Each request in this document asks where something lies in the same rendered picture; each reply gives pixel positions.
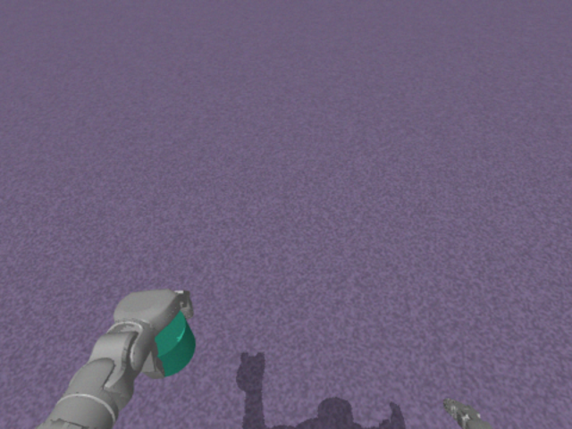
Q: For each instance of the left robot arm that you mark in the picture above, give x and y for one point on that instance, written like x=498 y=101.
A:
x=105 y=384

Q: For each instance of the left robot hand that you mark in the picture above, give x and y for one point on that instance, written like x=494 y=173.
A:
x=156 y=308

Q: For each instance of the tin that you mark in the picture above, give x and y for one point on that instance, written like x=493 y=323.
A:
x=176 y=345

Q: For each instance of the right robot hand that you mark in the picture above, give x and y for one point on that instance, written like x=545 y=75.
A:
x=467 y=416

